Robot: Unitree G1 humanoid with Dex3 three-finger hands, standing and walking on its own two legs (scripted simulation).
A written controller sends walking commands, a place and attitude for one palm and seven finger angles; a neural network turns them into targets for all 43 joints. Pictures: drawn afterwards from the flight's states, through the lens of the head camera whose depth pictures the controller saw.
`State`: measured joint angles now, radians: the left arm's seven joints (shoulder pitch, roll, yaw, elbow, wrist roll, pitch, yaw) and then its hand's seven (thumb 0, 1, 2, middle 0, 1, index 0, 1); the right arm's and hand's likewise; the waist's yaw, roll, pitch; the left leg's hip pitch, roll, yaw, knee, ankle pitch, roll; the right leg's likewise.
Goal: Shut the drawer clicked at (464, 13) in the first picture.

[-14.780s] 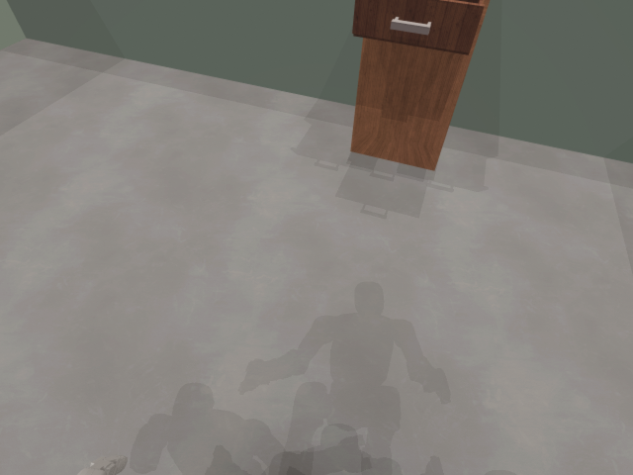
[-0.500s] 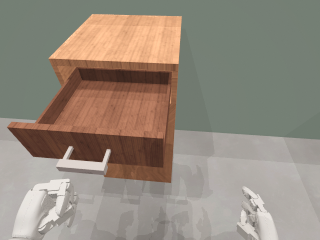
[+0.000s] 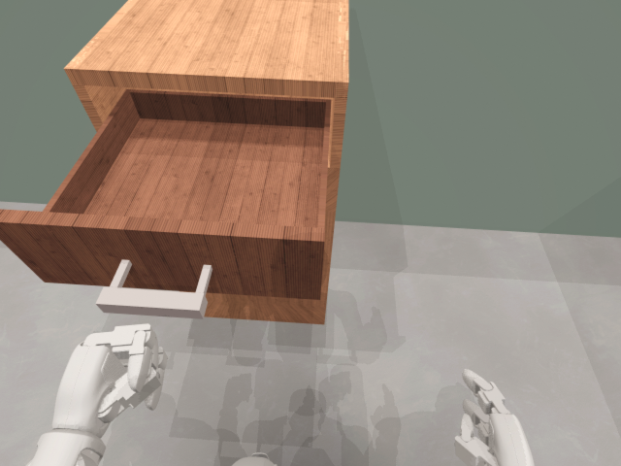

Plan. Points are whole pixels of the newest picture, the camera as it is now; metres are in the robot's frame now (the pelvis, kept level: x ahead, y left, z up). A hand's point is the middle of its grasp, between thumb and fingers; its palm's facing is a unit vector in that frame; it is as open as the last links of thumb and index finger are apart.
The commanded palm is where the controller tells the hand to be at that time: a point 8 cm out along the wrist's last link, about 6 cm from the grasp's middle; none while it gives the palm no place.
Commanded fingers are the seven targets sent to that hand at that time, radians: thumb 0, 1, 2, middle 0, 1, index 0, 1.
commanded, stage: bring the fist close to the handle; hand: left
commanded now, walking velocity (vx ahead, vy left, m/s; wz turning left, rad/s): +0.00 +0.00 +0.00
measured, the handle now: (159, 286) +0.32 +0.21 +0.06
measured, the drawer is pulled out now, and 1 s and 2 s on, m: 0.29 0.28 0.16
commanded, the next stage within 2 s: push the drawer shut in 0.46 s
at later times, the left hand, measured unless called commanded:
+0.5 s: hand (163, 369) +0.22 +0.18 +0.05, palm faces +0.00 -1.00 -0.05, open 3.3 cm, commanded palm +0.19 +0.24 +0.06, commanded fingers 0.00 0.90 0.90 -1.40 -1.60 -1.40 -1.60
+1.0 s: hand (170, 344) +0.25 +0.18 +0.05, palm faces -0.01 -1.00 -0.05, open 3.0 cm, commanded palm +0.24 +0.24 +0.06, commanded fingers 0.00 0.90 0.90 -1.40 -1.60 -1.40 -1.60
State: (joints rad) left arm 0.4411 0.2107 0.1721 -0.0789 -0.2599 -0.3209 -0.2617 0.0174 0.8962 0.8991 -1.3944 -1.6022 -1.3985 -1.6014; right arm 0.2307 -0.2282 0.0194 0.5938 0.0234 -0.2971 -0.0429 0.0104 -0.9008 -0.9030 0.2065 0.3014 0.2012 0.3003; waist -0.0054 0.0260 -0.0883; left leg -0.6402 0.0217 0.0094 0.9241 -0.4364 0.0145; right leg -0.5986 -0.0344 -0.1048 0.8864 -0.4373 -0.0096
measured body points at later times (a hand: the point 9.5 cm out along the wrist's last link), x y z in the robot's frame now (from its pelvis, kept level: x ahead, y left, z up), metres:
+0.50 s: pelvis +0.00 +0.00 -0.01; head +0.05 +0.00 +0.44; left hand +0.21 +0.24 +0.06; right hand +0.18 -0.23 -0.08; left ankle +0.02 +0.11 -0.69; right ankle +0.00 -0.12 -0.69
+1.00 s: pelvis +0.00 -0.01 -0.01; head +0.05 -0.01 +0.44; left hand +0.24 +0.24 +0.06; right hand +0.17 -0.25 -0.09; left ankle +0.02 +0.11 -0.69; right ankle +0.00 -0.12 -0.69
